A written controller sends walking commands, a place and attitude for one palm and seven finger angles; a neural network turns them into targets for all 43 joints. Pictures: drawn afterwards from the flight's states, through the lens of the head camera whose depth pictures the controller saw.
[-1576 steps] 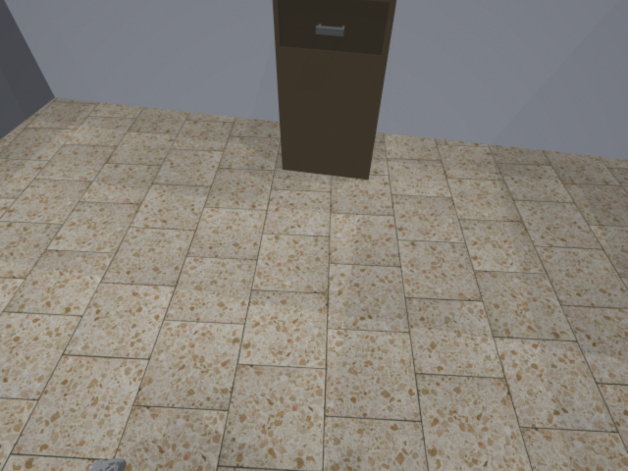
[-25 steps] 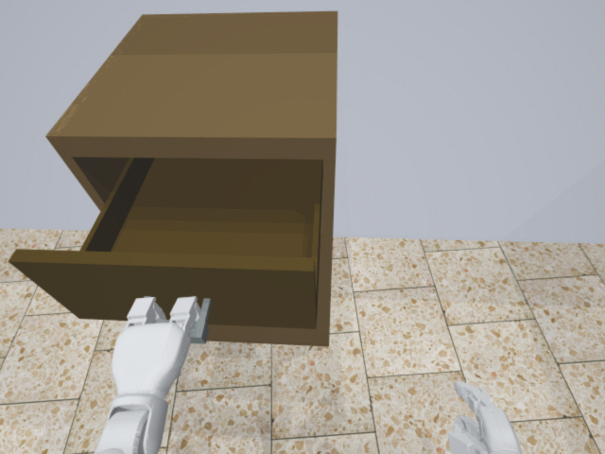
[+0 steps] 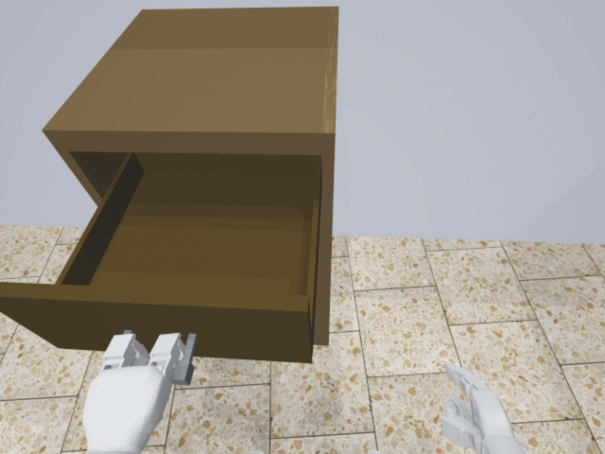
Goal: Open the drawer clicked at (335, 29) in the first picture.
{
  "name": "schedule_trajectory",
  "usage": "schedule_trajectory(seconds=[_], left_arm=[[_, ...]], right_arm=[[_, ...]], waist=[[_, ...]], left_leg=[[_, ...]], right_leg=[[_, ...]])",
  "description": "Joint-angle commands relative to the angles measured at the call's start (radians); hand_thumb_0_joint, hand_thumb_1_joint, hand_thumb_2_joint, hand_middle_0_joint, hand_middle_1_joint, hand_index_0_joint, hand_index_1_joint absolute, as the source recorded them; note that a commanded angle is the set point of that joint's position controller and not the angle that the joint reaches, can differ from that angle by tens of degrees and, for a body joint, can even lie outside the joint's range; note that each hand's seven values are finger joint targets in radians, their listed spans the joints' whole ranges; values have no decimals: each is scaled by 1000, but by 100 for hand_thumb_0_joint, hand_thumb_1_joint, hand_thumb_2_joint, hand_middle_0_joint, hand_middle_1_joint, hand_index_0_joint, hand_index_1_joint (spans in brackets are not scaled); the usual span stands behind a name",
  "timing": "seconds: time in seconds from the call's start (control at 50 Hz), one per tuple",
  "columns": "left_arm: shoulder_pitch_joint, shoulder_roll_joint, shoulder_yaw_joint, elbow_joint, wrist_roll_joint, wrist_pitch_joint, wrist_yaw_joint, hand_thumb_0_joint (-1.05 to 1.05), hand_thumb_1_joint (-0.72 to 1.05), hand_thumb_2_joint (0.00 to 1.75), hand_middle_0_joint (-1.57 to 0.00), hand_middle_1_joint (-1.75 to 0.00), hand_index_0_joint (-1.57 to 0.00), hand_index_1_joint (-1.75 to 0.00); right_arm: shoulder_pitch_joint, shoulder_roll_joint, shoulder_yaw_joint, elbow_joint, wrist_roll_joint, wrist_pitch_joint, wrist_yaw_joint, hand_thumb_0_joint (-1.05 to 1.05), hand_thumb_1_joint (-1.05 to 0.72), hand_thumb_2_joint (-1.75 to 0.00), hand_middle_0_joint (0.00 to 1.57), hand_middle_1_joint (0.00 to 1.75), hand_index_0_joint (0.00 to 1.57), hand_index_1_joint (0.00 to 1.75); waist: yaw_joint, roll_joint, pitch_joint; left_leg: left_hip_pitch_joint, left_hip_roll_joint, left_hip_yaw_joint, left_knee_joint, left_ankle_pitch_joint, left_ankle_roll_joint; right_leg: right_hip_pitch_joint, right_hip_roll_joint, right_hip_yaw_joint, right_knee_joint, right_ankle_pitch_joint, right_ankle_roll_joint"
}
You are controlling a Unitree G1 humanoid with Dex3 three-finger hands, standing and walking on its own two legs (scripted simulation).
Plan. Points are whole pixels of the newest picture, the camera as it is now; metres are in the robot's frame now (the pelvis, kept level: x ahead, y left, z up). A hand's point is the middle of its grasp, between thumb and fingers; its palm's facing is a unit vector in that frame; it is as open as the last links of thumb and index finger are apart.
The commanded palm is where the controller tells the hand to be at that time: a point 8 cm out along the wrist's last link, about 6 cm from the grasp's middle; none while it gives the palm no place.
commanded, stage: pull the drawer open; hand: left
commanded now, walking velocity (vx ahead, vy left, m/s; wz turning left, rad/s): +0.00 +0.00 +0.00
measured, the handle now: (154, 354) +0.24 +0.22 +0.00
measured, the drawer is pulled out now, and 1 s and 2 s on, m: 0.26 0.30 0.30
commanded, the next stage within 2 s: open the thumb to release the handle in 0.50 s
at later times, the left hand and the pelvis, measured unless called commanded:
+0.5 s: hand (139, 446) +0.14 +0.21 -0.02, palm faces -0.06 -0.09 -0.99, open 5.9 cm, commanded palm +0.08 +0.22 +0.03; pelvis -0.01 -0.01 -0.01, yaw -1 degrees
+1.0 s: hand (141, 441) +0.14 +0.21 -0.02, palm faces -0.01 -0.07 -1.00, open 9.6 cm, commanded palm +0.12 +0.22 +0.03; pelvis -0.02 -0.01 -0.01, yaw +1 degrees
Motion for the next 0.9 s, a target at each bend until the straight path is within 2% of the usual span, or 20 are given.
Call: schedule_trajectory(seconds=[0.0, 0.02, 0.06, 0.08, 0.14, 0.22, 0.26, 0.3, 0.32, 0.36, 0.42, 0.46, 0.5, 0.56, 0.58, 0.6, 0.62, 0.68, 0.76, 0.88], left_arm=[[84, 137, 155, -204, -30, 12, 64, 0, 90, 90, -40, -135, -40, -135], [102, 125, 140, -211, -26, 9, 67, 0, 90, 90, -40, -135, -40, -135], [135, 140, 162, -225, -36, 6, 66, 0, 90, 90, -40, -135, -40, -135], [154, 140, 158, -224, -34, 1, 69, 0, 90, 90, -40, -135, -40, -135], [206, 135, 157, -245, -38, -5, 66, 0, 90, 90, -40, -135, -40, -135], [265, 141, 162, -275, -42, -24, 65, 0, 90, 90, -40, -135, -40, -135], [320, 149, 174, -305, -51, -33, 60, 0, 90, 90, -40, -135, -40, -135], [362, 142, 169, -310, -56, -42, 56, 0, 90, 90, -40, -135, -40, -135], [352, 157, 182, -318, -55, -50, 58, 0, 90, 90, -40, -135, -40, -135], [383, 167, 205, -325, -58, -63, 57, 0, 90, 90, -40, -135, -40, -135], [446, 158, 208, -327, -66, -79, 50, 0, 90, 90, -40, -135, -40, -135], [488, 184, 245, -345, -74, -85, 52, 0, 90, 90, -40, -135, -40, -135], [505, 167, 233, -341, -75, -87, 48, 0, 90, 90, -40, -135, -40, -135], [533, 176, 258, -348, -82, -92, 50, 0, 90, 90, -40, -135, -40, -135], [144, 170, 190, -365, -48, -92, 62, 0, 90, 90, -40, -135, -40, -135], [172, 175, 243, -345, -35, -102, 78, 0, 83, 87, -40, -134, -40, -134], [221, 172, 229, -295, -31, -97, 85, 0, 76, 84, -39, -134, -39, -134], [205, 180, 235, -307, -36, -73, 96, 0, 55, 75, -38, -131, -38, -131], [123, 191, 232, -286, -53, -19, 94, 0, 27, 63, -35, -128, -35, -128], [77, 179, 193, -246, -60, 14, 76, 0, -15, 45, -32, -124, -32, -124]], right_arm=[[-98, -97, -36, -164, 2, -46, -3, 0, -90, -90, 20, 30, 20, 30], [-101, -97, -32, -173, -4, -50, -1, 0, -90, -90, 20, 30, 20, 30], [-99, -98, -34, -177, 1, -48, -1, 0, -90, -90, 20, 30, 20, 30], [-97, -97, -30, -179, -4, -51, 2, 0, -90, -90, 20, 30, 20, 30], [-96, -95, -31, -188, -1, -49, 5, 0, -90, -90, 20, 30, 20, 30], [-92, -95, -28, -201, -8, -53, 12, 0, -90, -90, 20, 30, 20, 30], [-91, -94, -29, -209, -7, -56, 15, 0, -90, -90, 20, 30, 20, 30], [-93, -90, -27, -214, -7, -55, 20, 0, -90, -90, 20, 30, 20, 30], [-94, -93, -26, -214, -13, -56, 20, 0, -90, -90, 20, 30, 20, 30], [-95, -89, -27, -216, -14, -56, 18, 0, -90, -90, 20, 30, 20, 30], [-96, -84, -27, -223, -16, -56, 23, 0, -90, -90, 20, 30, 20, 30], [-99, -83, -27, -227, -14, -52, 21, 0, -90, -90, 20, 30, 20, 30], [-99, -80, -28, -225, -15, -49, 25, 0, -90, -90, 20, 30, 20, 30], [-107, -75, -28, -225, -16, -44, 23, 0, -90, -90, 20, 30, 20, 30], [-96, -112, -28, -193, -34, -36, 19, 0, -90, -90, 20, 30, 20, 30], [-77, -94, -43, -200, -32, -42, 9, 0, -90, -90, 20, 30, 20, 30], [-72, -94, -39, -199, -34, -53, 8, 0, -90, -90, 20, 30, 20, 30], [-60, -101, -44, -203, -30, -52, 4, 0, -90, -90, 20, 30, 20, 30], [-71, -105, -40, -197, -11, -40, -18, 0, -90, -90, 20, 30, 20, 30], [-89, -98, -27, -183, 1, -39, -41, 0, -90, -90, 20, 30, 20, 30]], waist=[[35, -54, -193], [37, -49, -179], [42, -39, -187], [41, -60, -182], [46, -33, -170], [49, -53, -167], [58, -23, -188], [58, -32, -164], [56, -53, -158], [58, -48, -152], [74, -52, -150], [87, -36, -190], [81, -51, -164], [87, -51, -180], [-23, -80, -141], [24, -31, -169], [22, -45, -168], [27, -46, -232], [16, -77, -201], [23, -86, -187]], left_leg=[[107, -73, -38, -77, 323, 19], [101, -76, -38, -70, 317, 18], [105, -74, -38, -73, 319, 17], [101, -76, -38, -64, 313, 18], [92, -75, -39, -62, 307, 17], [82, -77, -42, -45, 307, 17], [89, -76, -40, -41, 328, 16], [73, -76, -41, -37, 304, 18], [60, -79, -41, -27, 291, 18], [50, -78, -44, -24, 283, 20], [33, -82, -39, -14, 266, 21], [28, -81, -38, -14, 298, 21], [18, -81, -36, -8, 292, 22], [6, -80, -39, -3, 317, 23], [-10, -79, -56, 45, 246, 22], [-17, -73, -50, 34, 221, 24], [-1, -79, -47, 46, 214, 21], [23, -79, -44, 41, 227, 19], [6, -78, -43, 17, 185, 23], [15, -79, -33, -27, 167, 28]], right_leg=[[136, 30, 22, -124, 395, -25], [112, 31, 29, -119, 377, -25], [123, 30, 28, -121, 379, -28], [104, 30, 39, -116, 369, -27], [101, 31, 29, -110, 359, -29], [74, 32, 50, -99, 352, -30], [88, 29, 54, -95, 377, -34], [76, 27, 49, -93, 355, -33], [58, 27, 63, -91, 339, -33], [55, 27, 68, -93, 335, -37], [48, 24, 72, -86, 312, -37], [86, 22, 79, -75, 369, -40], [69, 21, 80, -72, 370, -38], [91, 21, 80, -63, 421, -39], [-61, 12, 106, -56, 344, -28], [-21, 15, 55, -46, 291, -25], [-56, 18, 65, -50, 258, -30], [-33, 18, 60, -49, 262, -30], [1, 13, 39, -84, 233, -21], [66, 6, 30, -125, 230, -9]])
